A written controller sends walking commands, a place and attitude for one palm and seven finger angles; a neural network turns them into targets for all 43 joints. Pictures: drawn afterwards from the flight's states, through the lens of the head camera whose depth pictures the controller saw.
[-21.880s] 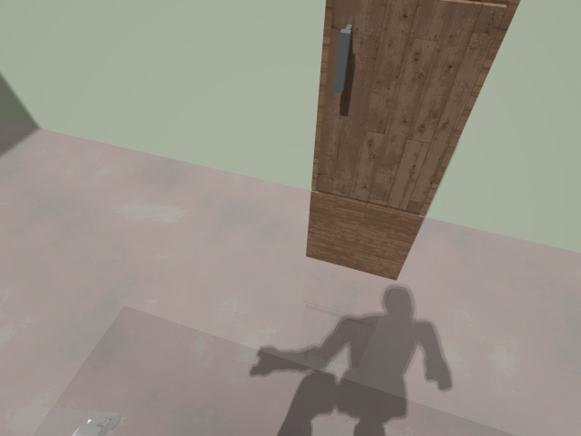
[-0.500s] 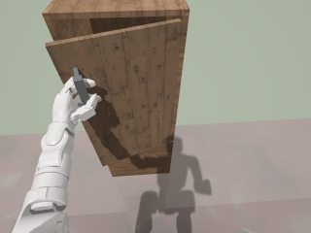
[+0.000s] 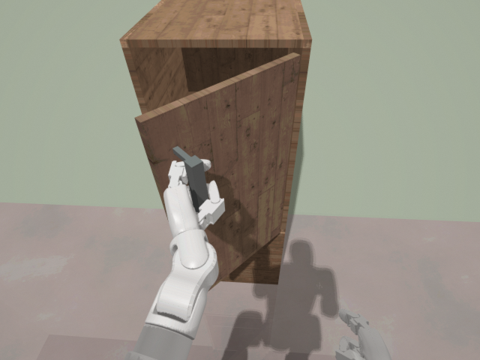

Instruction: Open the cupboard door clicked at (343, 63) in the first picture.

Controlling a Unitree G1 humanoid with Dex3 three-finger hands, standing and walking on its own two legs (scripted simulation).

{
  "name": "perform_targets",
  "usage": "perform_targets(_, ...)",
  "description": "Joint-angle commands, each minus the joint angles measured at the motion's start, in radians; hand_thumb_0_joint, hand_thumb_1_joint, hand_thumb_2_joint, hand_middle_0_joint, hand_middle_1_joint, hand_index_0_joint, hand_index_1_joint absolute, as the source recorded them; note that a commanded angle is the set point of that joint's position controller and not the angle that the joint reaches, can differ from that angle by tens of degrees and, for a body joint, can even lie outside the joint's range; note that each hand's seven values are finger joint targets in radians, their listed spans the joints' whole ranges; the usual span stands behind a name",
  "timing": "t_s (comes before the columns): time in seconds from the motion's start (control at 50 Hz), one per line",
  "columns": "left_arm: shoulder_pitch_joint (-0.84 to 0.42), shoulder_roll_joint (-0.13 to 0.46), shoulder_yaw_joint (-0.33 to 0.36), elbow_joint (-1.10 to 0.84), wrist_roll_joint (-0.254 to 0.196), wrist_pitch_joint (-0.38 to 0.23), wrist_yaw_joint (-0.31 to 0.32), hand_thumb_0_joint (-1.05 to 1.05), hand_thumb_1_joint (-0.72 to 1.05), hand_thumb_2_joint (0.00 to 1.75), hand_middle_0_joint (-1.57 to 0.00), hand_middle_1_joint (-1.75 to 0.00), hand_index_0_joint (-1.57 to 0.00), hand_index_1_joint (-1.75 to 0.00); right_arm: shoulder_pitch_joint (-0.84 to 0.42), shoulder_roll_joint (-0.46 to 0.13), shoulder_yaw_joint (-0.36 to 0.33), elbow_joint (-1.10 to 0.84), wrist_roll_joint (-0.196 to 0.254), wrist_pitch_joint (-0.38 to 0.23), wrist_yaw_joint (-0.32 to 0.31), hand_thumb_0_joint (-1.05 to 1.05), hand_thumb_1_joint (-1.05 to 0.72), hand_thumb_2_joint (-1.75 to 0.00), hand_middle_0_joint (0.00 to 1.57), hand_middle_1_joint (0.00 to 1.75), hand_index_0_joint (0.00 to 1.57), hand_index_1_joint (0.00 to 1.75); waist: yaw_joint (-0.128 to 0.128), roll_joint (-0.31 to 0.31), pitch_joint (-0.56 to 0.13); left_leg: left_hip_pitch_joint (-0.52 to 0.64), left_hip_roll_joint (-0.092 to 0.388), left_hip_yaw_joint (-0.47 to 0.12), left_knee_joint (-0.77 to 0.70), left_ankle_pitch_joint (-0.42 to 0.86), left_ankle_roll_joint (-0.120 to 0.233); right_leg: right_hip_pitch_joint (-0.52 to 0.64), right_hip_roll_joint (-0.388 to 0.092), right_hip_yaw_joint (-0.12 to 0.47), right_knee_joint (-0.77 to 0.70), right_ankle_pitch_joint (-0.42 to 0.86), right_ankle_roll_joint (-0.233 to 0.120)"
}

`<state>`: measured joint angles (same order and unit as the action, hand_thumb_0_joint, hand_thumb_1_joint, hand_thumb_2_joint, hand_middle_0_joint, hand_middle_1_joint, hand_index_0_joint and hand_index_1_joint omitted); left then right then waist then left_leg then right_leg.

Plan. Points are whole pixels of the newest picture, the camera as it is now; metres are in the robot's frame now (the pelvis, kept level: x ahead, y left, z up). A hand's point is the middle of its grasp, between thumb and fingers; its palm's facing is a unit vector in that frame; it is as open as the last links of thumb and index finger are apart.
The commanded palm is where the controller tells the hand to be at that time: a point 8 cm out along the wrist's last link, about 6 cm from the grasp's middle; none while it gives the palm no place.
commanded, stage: pull the door open along its arc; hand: left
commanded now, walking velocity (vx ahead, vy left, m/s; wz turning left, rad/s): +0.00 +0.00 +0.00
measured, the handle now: (191, 185) +0.37 +0.11 +0.12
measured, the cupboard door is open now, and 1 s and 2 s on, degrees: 46 48 54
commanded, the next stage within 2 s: open thumb and fingers to let go in 0.08 s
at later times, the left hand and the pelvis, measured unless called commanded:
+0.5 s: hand (218, 206) +0.32 +0.06 +0.13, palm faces +0.35 -0.94 -0.01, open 8.3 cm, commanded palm +0.27 +0.09 +0.12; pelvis +0.01 -0.01 +0.00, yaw +1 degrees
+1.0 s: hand (224, 205) +0.32 +0.05 +0.13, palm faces +0.29 -0.96 -0.04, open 15.3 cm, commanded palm +0.27 +0.08 +0.12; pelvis +0.00 +0.02 +0.00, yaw +0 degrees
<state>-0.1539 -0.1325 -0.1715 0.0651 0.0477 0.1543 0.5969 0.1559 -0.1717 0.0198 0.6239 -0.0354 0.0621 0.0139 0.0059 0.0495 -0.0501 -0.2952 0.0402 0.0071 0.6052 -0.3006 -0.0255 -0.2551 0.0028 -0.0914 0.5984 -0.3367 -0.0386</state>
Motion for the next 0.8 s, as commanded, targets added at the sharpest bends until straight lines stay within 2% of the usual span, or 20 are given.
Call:
perform_targets(0.0,-0.177,-0.126,-0.116,-0.326,0.028,-0.071,-0.004,0.00,0.90,0.90,-0.40,-1.35,-0.40,-1.35,-0.157,-0.077,-0.039,-0.164,0.002,-0.041,0.007,0.00,-0.90,-0.90,0.20,0.30,0.20,0.30,0.007,-0.121,-0.190,0.130,-0.034,0.000,-0.032,0.248,0.035,0.062,-0.025,0.049,-0.141,0.295,0.010)
perform_targets(0.06,-0.095,-0.120,-0.116,-0.379,0.014,-0.059,0.005,0.00,0.90,0.90,-0.40,-1.35,-0.40,-1.35,-0.187,-0.071,-0.035,-0.171,0.004,-0.034,0.012,0.00,-0.90,-0.90,0.20,0.30,0.20,0.30,0.021,-0.129,-0.162,0.128,-0.044,0.005,-0.032,0.228,0.036,0.073,-0.037,0.065,-0.173,0.272,0.014)
perform_targets(0.14,-0.224,-0.082,-0.058,-0.305,0.000,-0.032,0.044,0.00,0.90,0.90,-0.40,-1.35,-0.40,-1.35,-0.223,-0.070,-0.025,-0.140,0.001,-0.028,0.000,0.00,-0.90,-0.90,0.20,0.30,0.20,0.30,0.020,-0.167,-0.082,0.112,-0.059,0.001,-0.036,0.159,0.038,0.033,-0.049,0.096,-0.246,0.118,0.021)
perform_targets(0.16,-0.318,-0.053,-0.028,-0.270,-0.002,-0.031,0.057,0.00,0.90,0.90,-0.40,-1.35,-0.40,-1.35,-0.227,-0.071,-0.021,-0.123,0.000,-0.027,-0.007,0.00,-0.90,-0.90,0.20,0.30,0.20,0.30,0.007,-0.188,-0.057,0.110,-0.062,-0.003,-0.035,0.148,0.041,0.016,-0.055,0.109,-0.264,0.101,0.027)
perform_targets(0.2,-0.298,-0.036,-0.006,-0.267,-0.004,-0.029,0.065,0.00,0.76,0.84,-0.39,-1.34,-0.39,-1.34,-0.231,-0.067,-0.026,-0.119,-0.002,-0.025,-0.012,0.00,-0.90,-0.90,0.20,0.30,0.20,0.30,0.028,-0.201,-0.079,0.114,-0.065,-0.003,-0.042,0.146,0.041,0.042,-0.062,0.127,-0.283,0.090,0.031)
perform_targets(0.22,-0.276,-0.041,0.004,-0.258,-0.008,-0.028,0.063,0.00,0.69,0.81,-0.38,-1.33,-0.38,-1.33,-0.233,-0.064,-0.026,-0.120,-0.003,-0.021,-0.015,0.00,-0.90,-0.90,0.20,0.30,0.20,0.30,0.039,-0.193,-0.109,0.120,-0.067,-0.002,-0.050,0.161,0.041,0.066,-0.063,0.124,-0.270,0.124,0.030)
perform_targets(0.32,-0.215,-0.091,-0.045,-0.273,0.018,-0.044,0.041,0.00,0.34,0.66,-0.36,-1.29,-0.36,-1.29,-0.194,-0.062,-0.032,-0.132,-0.004,-0.011,-0.007,0.00,-0.90,-0.90,0.20,0.30,0.20,0.30,0.037,-0.139,-0.190,0.156,-0.055,0.003,-0.064,0.260,0.039,0.114,-0.051,0.079,-0.185,0.339,0.022)
perform_targets(0.38,-0.192,-0.105,-0.072,-0.305,0.019,-0.051,0.021,0.00,0.13,0.57,-0.35,-1.27,-0.35,-1.27,-0.178,-0.067,-0.034,-0.143,-0.002,-0.004,-0.002,0.00,-0.90,-0.90,0.20,0.30,0.20,0.30,0.026,-0.138,-0.197,0.160,-0.052,0.006,-0.061,0.287,0.039,0.123,-0.046,0.064,-0.158,0.418,0.023)
perform_targets(0.4,-0.178,-0.104,-0.078,-0.296,0.021,-0.052,0.013,0.00,0.06,0.54,-0.34,-1.26,-0.34,-1.26,-0.173,-0.067,-0.035,-0.142,0.000,-0.003,-0.004,0.00,-0.90,-0.90,0.20,0.30,0.20,0.30,0.023,-0.163,-0.186,0.155,-0.049,0.003,-0.060,0.289,0.040,0.122,-0.045,0.063,-0.161,0.423,0.025)
perform_targets(0.48,-0.223,-0.125,-0.113,-0.308,0.022,-0.054,0.001,0.00,-0.22,0.42,-0.32,-1.23,-0.32,-1.23,-0.179,-0.072,-0.032,-0.145,0.002,-0.007,-0.007,0.00,-0.90,-0.90,0.20,0.30,0.20,0.30,0.002,-0.138,-0.153,0.167,-0.049,0.001,-0.052,0.269,0.043,0.074,-0.036,0.052,-0.163,0.354,0.018)
perform_targets(0.52,-0.249,-0.133,-0.127,-0.286,0.022,-0.053,-0.001,0.00,-0.36,0.36,-0.31,-1.22,-0.31,-1.22,-0.185,-0.074,-0.030,-0.137,0.006,-0.011,-0.007,0.00,-0.90,-0.90,0.20,0.30,0.20,0.30,-0.005,-0.128,-0.124,0.165,-0.044,-0.007,-0.055,0.243,0.042,0.040,-0.031,0.044,-0.169,0.278,0.011)
perform_targets(0.56,-0.294,-0.144,-0.131,-0.266,0.022,-0.050,0.008,0.00,-0.50,0.30,-0.30,-1.20,-0.30,-1.20,-0.188,-0.072,-0.029,-0.133,0.005,-0.018,-0.007,0.00,-0.90,-0.90,0.20,0.30,0.20,0.30,-0.002,-0.122,-0.123,0.168,-0.044,-0.015,-0.053,0.232,0.041,0.021,-0.025,0.039,-0.163,0.241,0.007)
perform_targets(0.6,-0.278,-0.148,-0.134,-0.254,0.026,-0.045,0.014,0.00,-0.50,0.30,-0.30,-1.20,-0.30,-1.20,-0.185,-0.072,-0.032,-0.128,0.007,-0.019,-0.004,0.00,-0.90,-0.90,0.20,0.30,0.20,0.30,0.005,-0.123,-0.139,0.170,-0.038,-0.018,-0.057,0.244,0.038,0.028,-0.020,0.029,-0.152,0.243,0.002)
perform_targets(0.64,-0.278,-0.177,-0.151,-0.258,0.025,-0.037,0.020,0.00,-0.50,0.30,-0.28,-1.10,-0.28,-1.10,-0.186,-0.070,-0.032,-0.131,0.006,-0.018,0.003,0.00,-0.90,-0.90,0.20,0.30,0.20,0.30,0.010,-0.104,-0.170,0.169,-0.034,-0.022,-0.059,0.269,0.034,0.035,-0.014,0.014,-0.118,0.272,-0.003)
perform_targets(0.66,-0.274,-0.177,-0.145,-0.260,0.023,-0.033,0.024,0.00,-0.50,0.30,-0.27,-1.05,-0.27,-1.05,-0.186,-0.070,-0.035,-0.134,0.006,-0.018,0.005,0.00,-0.90,-0.90,0.20,0.30,0.20,0.30,0.014,-0.121,-0.183,0.167,-0.033,-0.021,-0.057,0.282,0.034,0.045,-0.012,0.012,-0.111,0.290,-0.003)
perform_targets(0.68,-0.271,-0.182,-0.150,-0.269,0.022,-0.028,0.025,0.00,-0.50,0.30,-0.27,-1.00,-0.27,-1.00,-0.189,-0.069,-0.034,-0.135,0.006,-0.016,0.008,0.00,-0.90,-0.90,0.20,0.30,0.20,0.30,0.015,-0.099,-0.187,0.168,-0.031,-0.018,-0.055,0.286,0.032,0.043,-0.011,0.011,-0.107,0.294,-0.004)
perform_targets(0.7,-0.258,-0.177,-0.142,-0.242,0.022,-0.023,0.028,0.00,-0.50,0.30,-0.26,-0.95,-0.26,-0.95,-0.184,-0.069,-0.032,-0.130,0.007,-0.013,0.010,0.00,-0.90,-0.90,0.20,0.30,0.20,0.30,0.020,-0.115,-0.175,0.156,-0.029,-0.024,-0.060,0.284,0.030,0.044,-0.009,0.006,-0.106,0.286,-0.006)
perform_targets(0.78,-0.281,-0.180,-0.132,-0.256,0.017,-0.009,0.044,0.00,-0.50,0.30,-0.22,-0.75,-0.22,-0.75,-0.194,-0.070,-0.031,-0.132,0.005,-0.007,0.015,0.00,-0.90,-0.90,0.20,0.30,0.20,0.30,0.021,-0.114,-0.193,0.150,-0.028,-0.023,-0.058,0.283,0.028,0.044,-0.005,0.003,-0.095,0.275,-0.008)
